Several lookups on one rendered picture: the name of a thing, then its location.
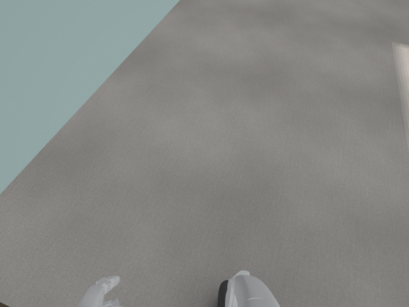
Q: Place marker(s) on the right robot thigh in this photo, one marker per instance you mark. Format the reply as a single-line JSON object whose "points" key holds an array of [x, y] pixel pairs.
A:
{"points": [[248, 291]]}

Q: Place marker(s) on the left robot hand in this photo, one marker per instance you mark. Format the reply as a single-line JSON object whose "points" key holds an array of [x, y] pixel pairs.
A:
{"points": [[94, 295]]}

